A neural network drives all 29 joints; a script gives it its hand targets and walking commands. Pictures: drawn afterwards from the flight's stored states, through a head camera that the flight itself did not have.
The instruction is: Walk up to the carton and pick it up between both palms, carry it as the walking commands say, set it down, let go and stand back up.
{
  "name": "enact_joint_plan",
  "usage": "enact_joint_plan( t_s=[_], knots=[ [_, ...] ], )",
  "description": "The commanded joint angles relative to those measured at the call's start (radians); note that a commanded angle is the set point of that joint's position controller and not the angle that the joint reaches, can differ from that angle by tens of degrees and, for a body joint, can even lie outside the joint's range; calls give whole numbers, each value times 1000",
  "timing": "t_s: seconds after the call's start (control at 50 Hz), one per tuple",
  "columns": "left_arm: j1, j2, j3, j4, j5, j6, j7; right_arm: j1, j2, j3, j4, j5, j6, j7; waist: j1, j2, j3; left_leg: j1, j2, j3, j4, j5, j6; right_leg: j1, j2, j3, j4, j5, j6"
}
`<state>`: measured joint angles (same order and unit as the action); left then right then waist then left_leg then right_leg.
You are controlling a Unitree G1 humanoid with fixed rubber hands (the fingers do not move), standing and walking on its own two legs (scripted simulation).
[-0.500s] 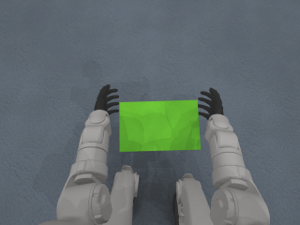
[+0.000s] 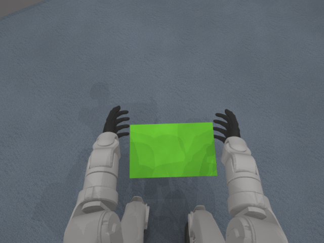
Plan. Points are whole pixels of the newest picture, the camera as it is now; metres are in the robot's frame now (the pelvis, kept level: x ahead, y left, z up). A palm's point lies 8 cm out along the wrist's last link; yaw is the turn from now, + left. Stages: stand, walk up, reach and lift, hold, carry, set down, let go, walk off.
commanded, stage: reach and lift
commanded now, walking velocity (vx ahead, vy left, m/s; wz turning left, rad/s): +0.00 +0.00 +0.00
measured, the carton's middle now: (171, 151) +0.38 +0.01 -0.14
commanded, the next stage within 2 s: none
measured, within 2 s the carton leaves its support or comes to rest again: neither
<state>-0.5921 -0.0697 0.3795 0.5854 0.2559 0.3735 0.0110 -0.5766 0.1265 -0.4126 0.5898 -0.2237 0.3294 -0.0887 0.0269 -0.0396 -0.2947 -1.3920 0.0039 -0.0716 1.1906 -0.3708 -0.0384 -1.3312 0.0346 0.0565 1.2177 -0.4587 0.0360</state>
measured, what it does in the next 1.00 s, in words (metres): rises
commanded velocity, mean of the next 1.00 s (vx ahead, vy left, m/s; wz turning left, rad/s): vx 0.00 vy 0.00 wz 0.00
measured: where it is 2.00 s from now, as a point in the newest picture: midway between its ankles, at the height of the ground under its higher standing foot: outside the picture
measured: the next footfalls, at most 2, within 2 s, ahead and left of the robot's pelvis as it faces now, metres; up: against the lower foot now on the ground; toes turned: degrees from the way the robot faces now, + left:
none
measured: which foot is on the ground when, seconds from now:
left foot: down 0.00-1.00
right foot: down 0.00-1.00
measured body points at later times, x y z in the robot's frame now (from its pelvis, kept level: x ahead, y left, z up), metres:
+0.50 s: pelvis +0.02 +0.00 +0.07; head +0.12 +0.02 +0.51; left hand +0.38 +0.18 +0.03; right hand +0.39 -0.14 +0.04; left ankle +0.08 +0.14 -0.61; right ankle +0.05 -0.14 -0.61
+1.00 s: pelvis +0.04 +0.01 +0.12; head +0.07 +0.02 +0.57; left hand +0.36 +0.17 +0.11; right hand +0.37 -0.15 +0.12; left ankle +0.08 +0.14 -0.61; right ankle +0.05 -0.14 -0.61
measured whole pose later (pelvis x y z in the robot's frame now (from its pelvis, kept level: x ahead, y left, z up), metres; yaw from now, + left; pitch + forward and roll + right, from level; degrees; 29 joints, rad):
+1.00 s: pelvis +0.04 +0.01 +0.12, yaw +0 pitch +8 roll -1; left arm -0.36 -0.16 0.36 0.39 0.32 0.52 -0.03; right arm -0.37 0.17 -0.38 0.42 -0.32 0.49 0.04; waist 0.01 -0.03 -0.09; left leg -0.48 0.01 -0.04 0.50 -0.17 -0.02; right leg -0.42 0.00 0.08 0.51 -0.23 0.03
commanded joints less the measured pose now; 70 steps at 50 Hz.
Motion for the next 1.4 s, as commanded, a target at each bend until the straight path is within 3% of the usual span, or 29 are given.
enact_joint_plan(
  t_s=[0.0,0.46,0.84,1.12,1.38],
  knots=[
    [-532,-1005,-549,28,-168,-20,-295,-549,988,567,49,145,3,356,15,41,-614,596,-132,93,-153,194,39,257,123,-81,-210,175,-34],
    [-397,-1020,-576,-60,-148,27,-334,-409,1010,592,-22,120,58,401,3,40,-469,908,-105,53,-431,320,43,599,88,-29,-485,310,-38],
    [-312,-1011,-586,-128,-144,90,-325,-318,968,598,-86,107,126,422,-12,47,-259,1171,-85,37,-670,358,36,909,73,-11,-724,375,-34],
    [-259,-989,-619,-201,-167,171,-305,-271,939,616,-156,130,211,411,-8,43,-83,1336,-88,37,-814,363,26,1103,69,-6,-876,393,-30],
    [-214,-952,-678,-346,-211,276,-303,-237,929,665,-273,166,313,388,-8,30,20,1451,-96,41,-887,387,24,1215,65,0,-954,422,-27]
  ],
)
